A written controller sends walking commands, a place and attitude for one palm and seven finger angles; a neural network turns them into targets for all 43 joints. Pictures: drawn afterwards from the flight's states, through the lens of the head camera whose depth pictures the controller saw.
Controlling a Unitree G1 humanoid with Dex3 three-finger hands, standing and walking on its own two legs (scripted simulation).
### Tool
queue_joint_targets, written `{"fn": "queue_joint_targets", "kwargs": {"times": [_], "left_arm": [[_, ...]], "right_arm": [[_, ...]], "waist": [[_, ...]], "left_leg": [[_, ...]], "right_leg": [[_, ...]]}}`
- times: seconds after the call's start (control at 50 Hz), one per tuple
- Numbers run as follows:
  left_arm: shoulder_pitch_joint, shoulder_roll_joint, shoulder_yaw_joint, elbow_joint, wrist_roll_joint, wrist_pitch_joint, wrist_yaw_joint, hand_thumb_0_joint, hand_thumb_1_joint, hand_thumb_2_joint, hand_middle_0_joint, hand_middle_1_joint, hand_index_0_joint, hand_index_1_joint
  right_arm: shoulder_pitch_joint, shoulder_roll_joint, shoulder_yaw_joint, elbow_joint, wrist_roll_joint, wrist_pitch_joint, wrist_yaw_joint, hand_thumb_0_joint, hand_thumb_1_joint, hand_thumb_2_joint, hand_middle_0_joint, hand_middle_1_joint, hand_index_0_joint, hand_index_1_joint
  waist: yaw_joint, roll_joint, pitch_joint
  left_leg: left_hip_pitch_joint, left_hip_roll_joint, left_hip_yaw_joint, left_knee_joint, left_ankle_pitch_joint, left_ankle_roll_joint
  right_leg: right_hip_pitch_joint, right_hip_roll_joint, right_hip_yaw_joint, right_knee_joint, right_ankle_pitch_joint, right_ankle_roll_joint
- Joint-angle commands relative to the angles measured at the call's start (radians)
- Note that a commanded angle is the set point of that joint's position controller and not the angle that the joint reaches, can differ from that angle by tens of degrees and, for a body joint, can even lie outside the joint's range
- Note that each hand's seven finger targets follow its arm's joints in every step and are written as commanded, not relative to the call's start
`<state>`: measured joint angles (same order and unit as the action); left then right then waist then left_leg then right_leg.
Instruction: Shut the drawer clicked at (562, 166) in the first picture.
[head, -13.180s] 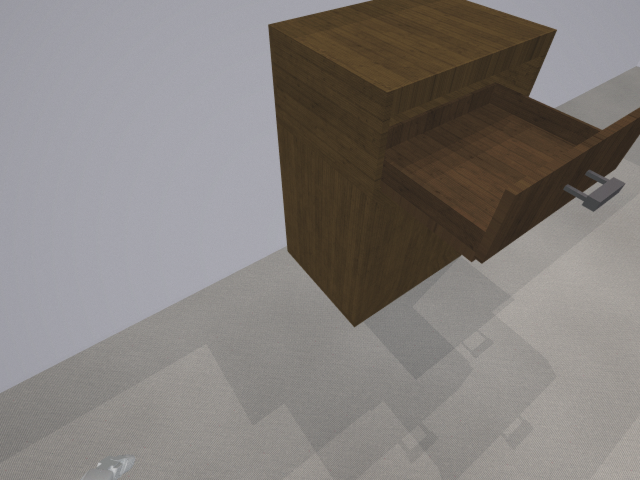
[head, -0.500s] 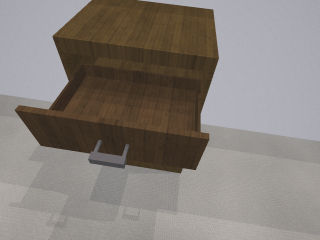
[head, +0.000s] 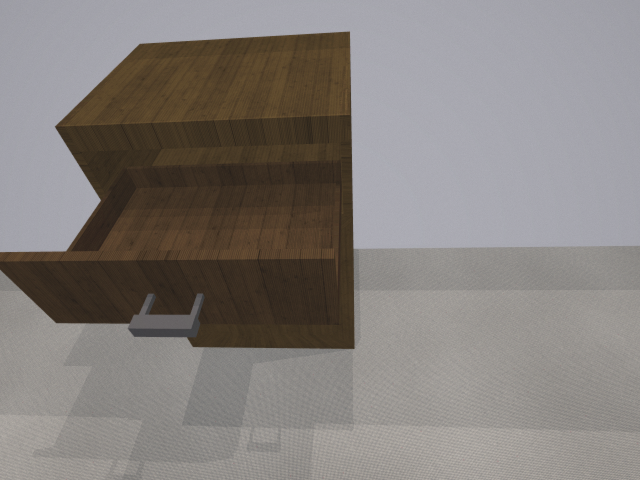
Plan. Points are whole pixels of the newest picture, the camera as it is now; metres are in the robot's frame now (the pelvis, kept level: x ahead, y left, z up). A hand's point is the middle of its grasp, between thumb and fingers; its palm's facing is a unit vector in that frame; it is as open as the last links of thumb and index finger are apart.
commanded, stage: come to a stop and stand still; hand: left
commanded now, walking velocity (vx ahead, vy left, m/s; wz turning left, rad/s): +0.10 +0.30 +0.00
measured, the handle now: (169, 313) +0.37 +0.28 -0.03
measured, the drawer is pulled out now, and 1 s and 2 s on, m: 0.30 0.30 0.30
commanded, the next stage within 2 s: look again from close up in 0.98 s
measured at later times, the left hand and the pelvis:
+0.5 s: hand out of the picture -0.07 +0.21 -0.18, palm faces +0.16 -0.96 -0.22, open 7.3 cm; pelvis -0.01 +0.04 +0.00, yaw +2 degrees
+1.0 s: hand out of the picture +0.01 +0.24 -0.17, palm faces +0.06 -0.98 -0.21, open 7.3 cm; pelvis -0.01 +0.06 +0.01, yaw +1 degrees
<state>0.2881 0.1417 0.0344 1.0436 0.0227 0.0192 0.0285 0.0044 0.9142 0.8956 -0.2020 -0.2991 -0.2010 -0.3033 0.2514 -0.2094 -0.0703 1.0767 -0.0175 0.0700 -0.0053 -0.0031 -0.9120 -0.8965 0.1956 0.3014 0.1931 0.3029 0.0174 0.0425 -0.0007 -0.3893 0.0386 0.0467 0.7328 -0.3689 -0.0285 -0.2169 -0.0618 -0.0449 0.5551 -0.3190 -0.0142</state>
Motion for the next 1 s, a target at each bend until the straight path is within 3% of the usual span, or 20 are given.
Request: {"fn": "queue_joint_targets", "kwargs": {"times": [0.0, 0.04, 0.18, 0.28, 0.36, 0.4, 0.42, 0.44, 0.46, 0.48, 0.5, 0.52, 0.54, 0.64, 0.68, 0.72, 0.76, 0.8, 0.86, 0.98], "left_arm": [[-0.009, 0.196, 0.038, -0.053, -0.004, -0.033, 0.012, 0.0, 0.9, 0.9, -0.2, -0.3, -0.2, -0.3], [0.04, 0.189, 0.041, -0.05, -0.006, -0.038, 0.015, 0.0, 0.9, 0.9, -0.2, -0.3, -0.2, -0.3], [0.178, 0.174, 0.047, -0.007, 0.002, -0.044, 0.037, 0.0, 0.9, 0.9, -0.2, -0.3, -0.2, -0.3], [0.157, 0.169, 0.044, -0.006, 0.013, -0.038, 0.034, 0.0, 0.9, 0.9, -0.2, -0.3, -0.2, -0.3], [0.094, 0.19, 0.047, -0.013, 0.02, -0.028, 0.021, 0.0, 0.9, 0.9, -0.2, -0.3, -0.2, -0.3], [0.063, 0.196, 0.045, -0.008, 0.013, -0.023, 0.017, 0.0, 0.9, 0.9, -0.2, -0.3, -0.2, -0.3], [0.043, 0.182, 0.043, -0.007, 0.007, -0.018, 0.017, 0.0, 0.9, 0.9, -0.2, -0.3, -0.2, -0.3], [0.052, 0.151, 0.035, -0.007, 0.0, -0.012, 0.017, 0.0, 0.9, 0.9, -0.2, -0.3, -0.2, -0.3], [0.077, 0.102, 0.026, -0.014, -0.007, -0.005, 0.014, 0.0, 0.9, 0.9, -0.2, -0.3, -0.2, -0.3], [0.09, 0.068, 0.018, -0.011, -0.008, -0.001, 0.017, 0.0, 0.9, 0.9, -0.2, -0.3, -0.2, -0.3], [0.095, 0.064, 0.014, -0.017, 0.0, 0.0, 0.017, 0.0, 0.9, 0.9, -0.2, -0.3, -0.2, -0.3], [0.084, 0.056, 0.01, -0.008, -0.001, 0.001, 0.013, 0.0, 0.9, 0.9, -0.2, -0.3, -0.2, -0.3], [0.072, 0.06, 0.01, 0.014, 0.002, 0.006, 0.013, 0.0, 0.9, 0.9, -0.2, -0.3, -0.2, -0.3], [0.077, 0.062, 0.001, 0.032, -0.004, -0.007, 0.005, 0.0, 0.9, 0.9, -0.2, -0.3, -0.2, -0.3], [0.103, 0.069, -0.001, 0.046, -0.005, -0.019, 0.007, 0.0, 0.9, 0.9, -0.2, -0.3, -0.2, -0.3], [0.078, 0.111, -0.002, 0.052, -0.002, -0.033, 0.009, 0.0, 0.9, 0.9, -0.2, -0.3, -0.2, -0.3], [0.042, 0.118, -0.006, 0.053, -0.005, -0.035, 0.007, 0.0, 0.9, 0.9, -0.2, -0.3, -0.2, -0.3], [0.021, 0.107, -0.007, 0.05, -0.008, -0.039, 0.008, 0.0, 0.9, 0.9, -0.2, -0.3, -0.2, -0.3], [0.013, 0.1, -0.012, 0.058, -0.012, -0.034, 0.009, 0.0, 0.9, 0.9, -0.2, -0.3, -0.2, -0.3], [0.017, 0.103, -0.013, 0.073, -0.016, -0.028, 0.009, 0.0, 0.9, 0.9, -0.2, -0.3, -0.2, -0.3]], "right_arm": [[0.016, -0.061, -0.013, -0.059, -0.009, -0.025, 0.013, 0.0, -0.9, -0.9, 0.2, 0.3, 0.2, 0.3], [0.042, -0.059, -0.011, -0.058, -0.008, -0.024, 0.015, 0.0, -0.9, -0.9, 0.2, 0.3, 0.2, 0.3], [-0.015, -0.051, -0.006, -0.105, -0.009, -0.007, 0.007, 0.0, -0.9, -0.9, 0.2, 0.3, 0.2, 0.3], [-0.039, -0.037, 0.002, -0.113, -0.001, -0.012, 0.005, 0.0, -0.9, -0.9, 0.2, 0.3, 0.2, 0.3], [-0.053, -0.015, 0.011, -0.11, 0.011, -0.036, 0.005, 0.0, -0.9, -0.9, 0.2, 0.3, 0.2, 0.3], [-0.008, -0.009, 0.014, -0.09, 0.015, -0.047, -0.001, 0.0, -0.9, -0.9, 0.2, 0.3, 0.2, 0.3], [0.034, -0.011, 0.018, -0.072, 0.016, -0.057, -0.006, 0.0, -0.9, -0.9, 0.2, 0.3, 0.2, 0.3], [0.059, -0.04, 0.018, -0.059, 0.017, -0.071, -0.01, 0.0, -0.9, -0.9, 0.2, 0.3, 0.2, 0.3], [0.067, -0.108, 0.005, -0.066, 0.008, -0.081, -0.015, 0.0, -0.9, -0.9, 0.2, 0.3, 0.2, 0.3], [0.036, -0.147, 0.0, -0.079, 0.004, -0.074, -0.02, 0.0, -0.9, -0.9, 0.2, 0.3, 0.2, 0.3], [-0.002, -0.149, 0.004, -0.092, 0.0, -0.067, -0.019, 0.0, -0.9, -0.9, 0.2, 0.3, 0.2, 0.3], [-0.042, -0.119, 0.013, -0.095, -0.005, -0.071, -0.028, 0.0, -0.9, -0.9, 0.2, 0.3, 0.2, 0.3], [-0.057, -0.092, 0.022, -0.083, -0.003, -0.077, -0.033, 0.0, -0.9, -0.9, 0.2, 0.3, 0.2, 0.3], [-0.063, -0.067, 0.026, -0.069, 0.0, -0.079, -0.038, 0.0, -0.9, -0.9, 0.2, 0.3, 0.2, 0.3], [-0.048, -0.066, 0.027, -0.056, 0.008, -0.081, -0.039, 0.0, -0.9, -0.9, 0.2, 0.3, 0.2, 0.3], [-0.027, -0.028, 0.033, -0.05, 0.019, -0.083, -0.035, 0.0, -0.9, -0.9, 0.2, 0.3, 0.2, 0.3], [-0.016, -0.015, 0.038, -0.033, 0.014, -0.084, -0.031, 0.0, -0.9, -0.9, 0.2, 0.3, 0.2, 0.3], [0.005, -0.021, 0.033, -0.013, 0.012, -0.081, -0.033, 0.0, -0.9, -0.9, 0.2, 0.3, 0.2, 0.3], [0.011, -0.026, 0.045, 0.008, 0.011, -0.088, -0.033, 0.0, -0.9, -0.9, 0.2, 0.3, 0.2, 0.3], [0.032, -0.022, 0.056, 0.041, 0.011, -0.09, -0.035, 0.0, -0.9, -0.9, 0.2, 0.3, 0.2, 0.3]], "waist": [[-0.012, -0.206, 0.16], [0.002, -0.199, 0.103], [0.05, -0.21, -0.004], [0.04, -0.25, 0.024], [0.031, -0.289, 0.05], [0.001, -0.289, 0.042], [-0.022, -0.232, 0.028], [-0.026, -0.115, 0.01], [-0.023, 0.117, -0.001], [-0.012, 0.231, 0.022], [0.003, 0.166, 0.07], [0.008, 0.142, 0.096], [0.007, 0.231, 0.085], [0.018, 0.093, 0.039], [0.027, 0.027, 0.001], [-0.004, -0.092, 0.009], [-0.017, -0.092, 0.013], [-0.018, -0.181, 0.01], [-0.013, -0.089, 0.025], [-0.005, -0.025, 0.048]], "left_leg": [[-0.136, 0.001, -0.061, 0.208, 0.07, -0.004], [-0.163, -0.015, -0.058, 0.272, 0.11, -0.02], [-0.229, -0.014, -0.08, 0.316, 0.052, -0.05], [-0.134, -0.007, -0.052, 0.208, 0.005, -0.042], [0.044, -0.024, -0.004, -0.025, -0.012, -0.022], [0.193, -0.039, 0.021, -0.197, 0.09, -0.018], [0.294, -0.038, 0.024, -0.309, 0.181, -0.014], [0.364, 0.008, -0.017, -0.37, 0.215, -0.008], [0.361, 0.161, -0.207, -0.421, 0.274, 0.035], [0.253, 0.275, -0.305, -0.494, 0.273, 0.112], [0.135, 0.293, -0.295, -0.515, 0.198, 0.164], [0.119, 0.249, -0.266, -0.523, 0.229, 0.171], [0.144, 0.214, -0.237, -0.521, 0.305, 0.162], [0.221, 0.167, -0.146, -0.42, 0.511, 0.17], [0.236, 0.13, -0.128, -0.35, 0.486, 0.13], [0.213, 0.054, -0.084, -0.319, 0.345, 0.061], [0.251, 0.043, -0.077, -0.349, 0.328, 0.042], [0.271, 0.057, -0.067, -0.355, 0.326, 0.039], [0.276, 0.064, -0.079, -0.392, 0.343, 0.043], [0.261, 0.065, -0.08, -0.42, 0.32, 0.043]], "right_leg": [[-0.065, -0.255, 0.267, -0.402, -0.014, -0.081], [0.041, -0.234, 0.195, -0.344, 0.156, -0.074], [0.238, -0.287, 0.211, -0.229, 0.532, -0.119], [0.136, -0.276, 0.215, -0.253, 0.399, -0.134], [0.008, -0.243, 0.189, -0.262, 0.272, -0.122], [-0.067, -0.206, 0.151, -0.215, 0.232, -0.088], [-0.117, -0.177, 0.132, -0.172, 0.186, -0.059], [-0.155, -0.124, 0.102, -0.089, 0.115, -0.033], [-0.215, -0.035, 0.038, 0.03, -0.035, 0.01], [-0.188, -0.004, -0.012, 0.133, -0.196, 0.037], [-0.147, -0.007, 0.003, 0.209, -0.215, 0.033], [-0.161, -0.011, 0.006, 0.241, -0.179, 0.037], [-0.152, -0.022, 0.023, 0.269, -0.156, 0.039], [-0.078, -0.014, 0.008, 0.09, -0.07, 0.045], [0.014, -0.008, 0.017, -0.115, 0.11, 0.045], [0.046, -0.08, 0.125, -0.196, 0.32, 0.009], [0.017, -0.095, 0.116, -0.174, 0.366, -0.012], [0.023, -0.073, 0.094, -0.183, 0.348, -0.009], [0.027, -0.063, 0.089, -0.191, 0.292, -0.001], [0.052, -0.059, 0.083, -0.221, 0.243, -0.001]]}}
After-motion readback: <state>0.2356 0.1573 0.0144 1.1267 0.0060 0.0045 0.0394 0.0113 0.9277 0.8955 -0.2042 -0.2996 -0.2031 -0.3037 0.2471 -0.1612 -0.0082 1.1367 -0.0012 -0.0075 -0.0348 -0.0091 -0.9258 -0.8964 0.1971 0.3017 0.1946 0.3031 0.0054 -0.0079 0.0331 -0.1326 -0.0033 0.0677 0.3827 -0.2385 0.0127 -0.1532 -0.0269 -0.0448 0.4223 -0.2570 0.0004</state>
